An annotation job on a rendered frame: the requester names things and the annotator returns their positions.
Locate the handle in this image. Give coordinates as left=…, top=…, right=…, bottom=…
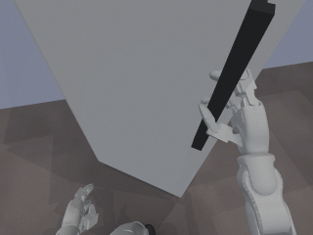
left=191, top=0, right=276, bottom=151

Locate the robot left forearm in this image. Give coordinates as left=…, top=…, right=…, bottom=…
left=56, top=225, right=80, bottom=235

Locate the robot left foot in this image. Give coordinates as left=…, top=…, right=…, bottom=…
left=145, top=224, right=156, bottom=235

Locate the robot right forearm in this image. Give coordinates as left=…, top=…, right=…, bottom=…
left=237, top=153, right=297, bottom=235

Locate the fridge door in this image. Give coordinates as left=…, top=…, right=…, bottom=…
left=15, top=0, right=306, bottom=198

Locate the robot left thigh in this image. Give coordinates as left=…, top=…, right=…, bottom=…
left=110, top=222, right=149, bottom=235

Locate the left robot hand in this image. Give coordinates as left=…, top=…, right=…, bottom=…
left=62, top=183, right=99, bottom=233

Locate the right robot hand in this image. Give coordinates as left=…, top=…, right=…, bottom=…
left=198, top=69, right=270, bottom=156

